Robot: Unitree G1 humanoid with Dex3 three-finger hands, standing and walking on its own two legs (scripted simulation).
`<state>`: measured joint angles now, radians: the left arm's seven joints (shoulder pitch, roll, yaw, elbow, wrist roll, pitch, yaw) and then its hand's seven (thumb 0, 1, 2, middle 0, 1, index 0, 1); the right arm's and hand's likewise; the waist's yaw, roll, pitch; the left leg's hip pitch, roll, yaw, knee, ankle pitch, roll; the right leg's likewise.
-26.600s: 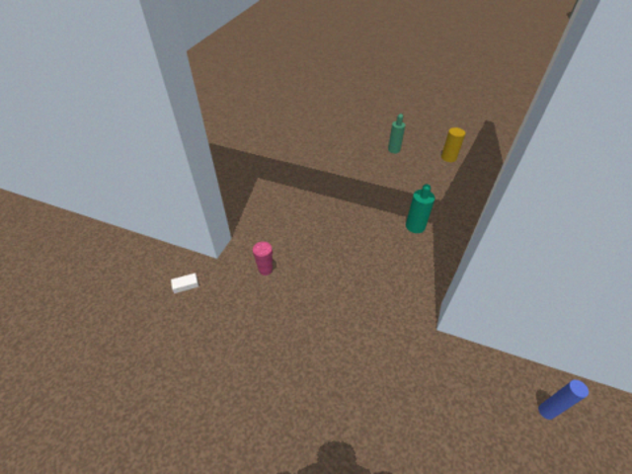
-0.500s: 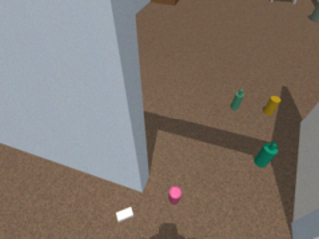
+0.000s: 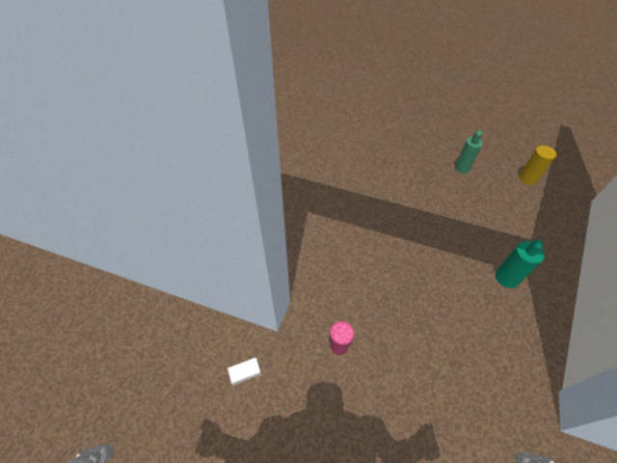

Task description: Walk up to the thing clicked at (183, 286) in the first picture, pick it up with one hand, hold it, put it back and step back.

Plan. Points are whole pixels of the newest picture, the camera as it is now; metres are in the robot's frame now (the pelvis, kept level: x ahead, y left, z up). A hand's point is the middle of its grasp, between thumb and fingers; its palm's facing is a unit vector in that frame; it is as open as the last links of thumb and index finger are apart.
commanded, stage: walk up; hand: left
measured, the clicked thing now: (244, 371) +0.43 +0.21 -0.76
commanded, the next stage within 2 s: none
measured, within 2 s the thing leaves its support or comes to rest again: neither
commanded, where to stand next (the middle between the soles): +0.04 -0.01 m, yaw -2 degrees
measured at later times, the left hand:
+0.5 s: hand out of the picture +0.01 +0.30 -0.17, palm faces -0.11 -0.92 -0.37, open 7.4 cm
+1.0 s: hand out of the picture -0.13 +0.28 -0.16, palm faces -0.01 -0.93 -0.36, open 7.4 cm
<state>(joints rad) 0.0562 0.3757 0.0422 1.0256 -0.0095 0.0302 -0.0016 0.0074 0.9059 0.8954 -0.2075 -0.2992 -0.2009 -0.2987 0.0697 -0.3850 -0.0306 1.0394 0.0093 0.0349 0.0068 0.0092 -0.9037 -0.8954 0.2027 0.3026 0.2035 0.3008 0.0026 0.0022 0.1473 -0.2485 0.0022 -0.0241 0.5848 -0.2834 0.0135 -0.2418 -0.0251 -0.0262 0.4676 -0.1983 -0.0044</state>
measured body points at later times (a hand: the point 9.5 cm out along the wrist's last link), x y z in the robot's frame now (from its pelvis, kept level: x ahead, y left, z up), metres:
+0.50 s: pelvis -0.11 +0.03 -0.02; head -0.03 +0.04 +0.42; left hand +0.01 +0.34 -0.15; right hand -0.04 -0.29 -0.13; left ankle -0.05 +0.15 -0.74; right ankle -0.16 -0.10 -0.71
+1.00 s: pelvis -0.26 +0.02 -0.01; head -0.20 +0.04 +0.43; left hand -0.13 +0.33 -0.14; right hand -0.17 -0.29 -0.12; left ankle -0.23 +0.14 -0.74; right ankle -0.25 -0.11 -0.68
